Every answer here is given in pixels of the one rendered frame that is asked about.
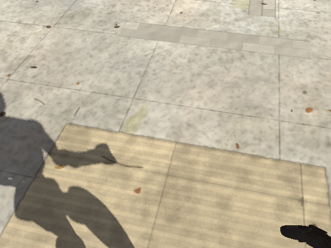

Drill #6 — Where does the right robot hand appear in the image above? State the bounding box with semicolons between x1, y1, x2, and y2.
280;225;331;248

